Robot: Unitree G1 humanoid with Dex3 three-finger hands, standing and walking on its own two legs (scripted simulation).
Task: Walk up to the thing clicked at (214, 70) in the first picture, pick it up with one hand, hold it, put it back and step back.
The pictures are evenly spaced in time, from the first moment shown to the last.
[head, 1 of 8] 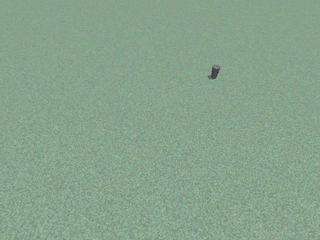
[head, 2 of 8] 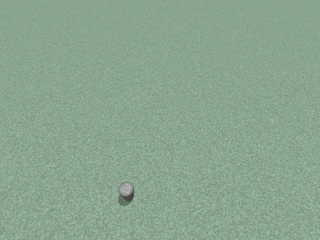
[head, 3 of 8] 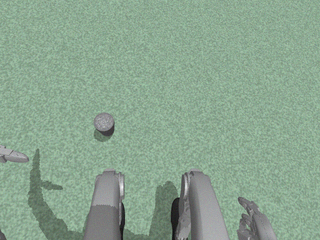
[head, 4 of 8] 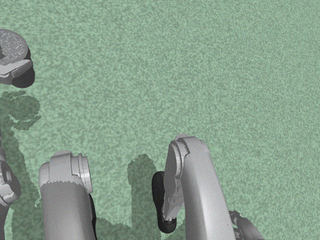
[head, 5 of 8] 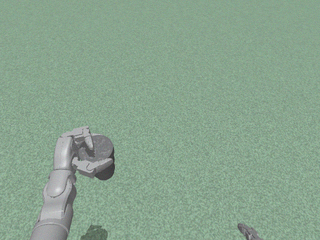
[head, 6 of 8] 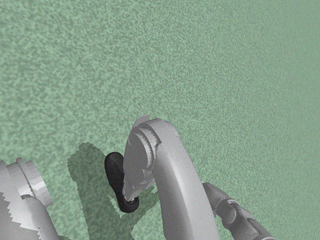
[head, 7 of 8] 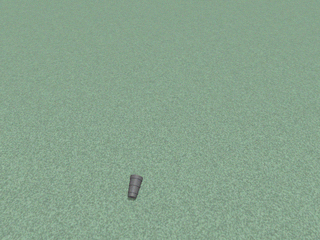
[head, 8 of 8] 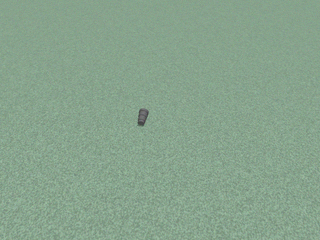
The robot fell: no
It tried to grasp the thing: yes
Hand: left
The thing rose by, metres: 0.66
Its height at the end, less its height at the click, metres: -0.03
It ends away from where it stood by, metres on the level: 0.11
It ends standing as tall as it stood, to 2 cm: no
